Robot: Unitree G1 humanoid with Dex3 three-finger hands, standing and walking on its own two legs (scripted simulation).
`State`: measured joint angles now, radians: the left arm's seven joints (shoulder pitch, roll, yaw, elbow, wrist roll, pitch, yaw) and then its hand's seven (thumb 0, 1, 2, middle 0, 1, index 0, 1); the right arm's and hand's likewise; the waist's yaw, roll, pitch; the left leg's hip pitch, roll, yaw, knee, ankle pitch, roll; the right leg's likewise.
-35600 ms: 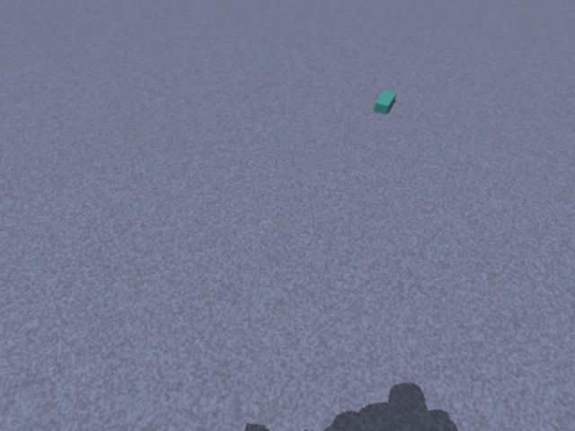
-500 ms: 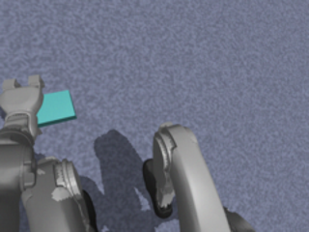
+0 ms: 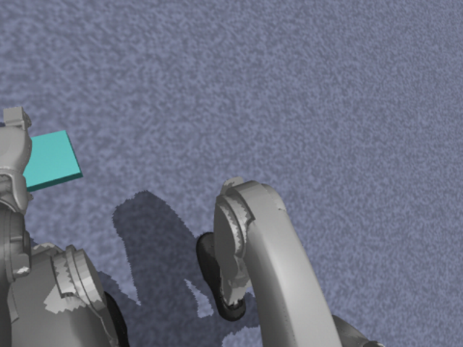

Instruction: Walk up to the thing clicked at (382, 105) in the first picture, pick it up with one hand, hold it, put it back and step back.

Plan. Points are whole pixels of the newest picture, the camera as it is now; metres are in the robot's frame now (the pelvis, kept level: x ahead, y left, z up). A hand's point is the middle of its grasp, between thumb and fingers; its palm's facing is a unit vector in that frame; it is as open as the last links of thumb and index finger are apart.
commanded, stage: rest palm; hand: left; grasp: from above
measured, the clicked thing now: (23, 167) +0.45 +0.22 -0.27
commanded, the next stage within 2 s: close in 0.44 s
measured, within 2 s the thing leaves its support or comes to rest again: neither
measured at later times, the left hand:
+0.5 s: hand (17, 168) +0.45 +0.22 -0.24, palm faces -0.45 -0.07 -0.89, open 13.6 cm
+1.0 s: hand (20, 169) +0.44 +0.21 -0.25, palm faces -0.47 -0.07 -0.88, open 12.4 cm
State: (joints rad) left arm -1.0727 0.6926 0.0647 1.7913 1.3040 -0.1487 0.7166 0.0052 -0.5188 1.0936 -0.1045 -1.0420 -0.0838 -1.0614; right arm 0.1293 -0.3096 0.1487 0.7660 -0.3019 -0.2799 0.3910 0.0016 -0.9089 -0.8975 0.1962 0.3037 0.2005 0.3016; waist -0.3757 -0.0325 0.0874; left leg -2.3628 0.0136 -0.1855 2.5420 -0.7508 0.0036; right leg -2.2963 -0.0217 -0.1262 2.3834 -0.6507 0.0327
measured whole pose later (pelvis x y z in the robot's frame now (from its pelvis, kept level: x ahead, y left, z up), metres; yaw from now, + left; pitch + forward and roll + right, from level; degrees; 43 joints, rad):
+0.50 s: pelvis +0.00 +0.00 +0.00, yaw -2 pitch +31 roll -13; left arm -1.09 0.74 0.00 1.83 1.30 -0.15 0.76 0.00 -0.48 1.06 -0.10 -1.08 -0.09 -1.09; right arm 0.11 -0.35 0.19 0.74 -0.30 -0.34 0.42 0.00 -0.92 -0.90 0.20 0.30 0.20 0.30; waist -0.40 -0.07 0.12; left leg -2.35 0.01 -0.22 2.54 -0.75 0.00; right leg -2.27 -0.01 -0.16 2.36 -0.64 0.04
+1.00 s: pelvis -0.01 +0.00 +0.01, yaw -2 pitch +30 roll -14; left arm -1.09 0.78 -0.01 1.85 1.28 -0.17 0.74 0.00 -0.36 1.01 -0.23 -1.10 -0.23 -1.10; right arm 0.12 -0.35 0.24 0.72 -0.29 -0.35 0.41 0.00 -0.91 -0.90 0.20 0.30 0.20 0.30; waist -0.42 -0.08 0.15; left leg -2.33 0.02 -0.23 2.54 -0.75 0.00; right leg -2.25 0.00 -0.17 2.34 -0.63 0.04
